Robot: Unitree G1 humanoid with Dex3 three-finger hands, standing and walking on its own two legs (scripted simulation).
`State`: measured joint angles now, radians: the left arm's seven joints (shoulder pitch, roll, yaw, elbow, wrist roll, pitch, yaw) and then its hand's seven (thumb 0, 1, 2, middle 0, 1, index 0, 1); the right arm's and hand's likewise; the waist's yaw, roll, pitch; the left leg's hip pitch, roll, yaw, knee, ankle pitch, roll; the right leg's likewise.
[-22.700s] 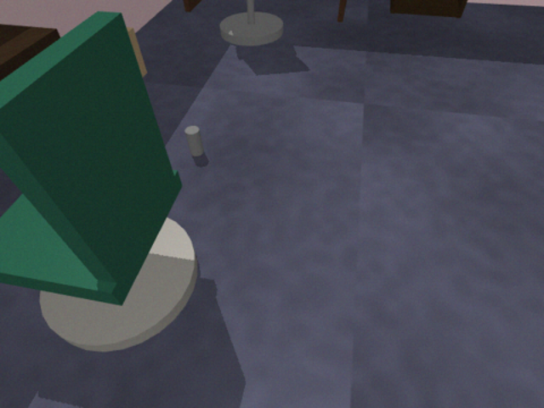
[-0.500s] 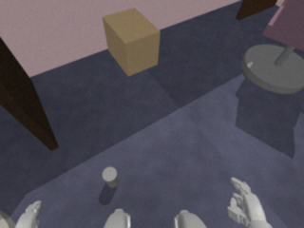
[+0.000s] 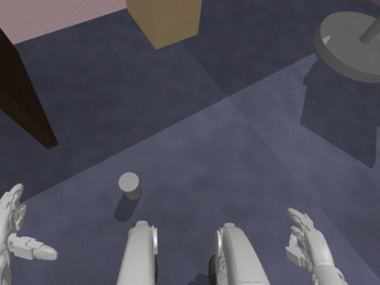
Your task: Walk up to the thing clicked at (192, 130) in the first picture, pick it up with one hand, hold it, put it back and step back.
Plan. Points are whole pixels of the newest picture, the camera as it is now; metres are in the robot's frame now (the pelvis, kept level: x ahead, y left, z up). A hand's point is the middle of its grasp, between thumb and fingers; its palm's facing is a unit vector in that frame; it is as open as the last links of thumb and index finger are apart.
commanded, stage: go down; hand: left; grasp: from the side
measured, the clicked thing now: (131, 186) +0.44 +0.21 -0.53
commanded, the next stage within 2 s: approach in 1.72 s
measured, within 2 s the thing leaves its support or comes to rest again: neither
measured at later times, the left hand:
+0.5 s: hand (40, 196) +0.32 +0.37 -0.16, palm faces +0.19 -0.96 -0.19, open 17.0 cm
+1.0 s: hand (42, 188) +0.35 +0.39 -0.19, palm faces +0.18 -0.97 -0.14, open 17.2 cm
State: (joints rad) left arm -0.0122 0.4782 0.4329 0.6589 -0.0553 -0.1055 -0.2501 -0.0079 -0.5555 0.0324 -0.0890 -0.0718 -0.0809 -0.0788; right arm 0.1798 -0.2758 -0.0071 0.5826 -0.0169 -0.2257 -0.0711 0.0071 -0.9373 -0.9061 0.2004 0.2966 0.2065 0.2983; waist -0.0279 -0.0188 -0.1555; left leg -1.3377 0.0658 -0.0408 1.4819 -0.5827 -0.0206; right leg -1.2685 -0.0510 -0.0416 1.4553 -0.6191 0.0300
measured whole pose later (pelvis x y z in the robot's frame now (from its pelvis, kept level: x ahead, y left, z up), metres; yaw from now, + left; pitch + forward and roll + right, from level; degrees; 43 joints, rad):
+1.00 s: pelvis -0.05 +0.00 -0.19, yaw -4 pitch +32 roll -6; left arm -0.54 0.82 0.78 1.03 -0.14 -0.36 -0.62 -0.01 -0.47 0.07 -0.04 -0.06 -0.03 -0.06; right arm 0.10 -0.34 0.07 0.69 -0.05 -0.16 -0.03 0.00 -0.92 -0.91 0.20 0.30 0.21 0.30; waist -0.05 -0.03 -0.11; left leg -2.04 0.07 -0.13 2.13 -0.66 -0.03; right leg -1.94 -0.02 -0.06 2.09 -0.70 0.02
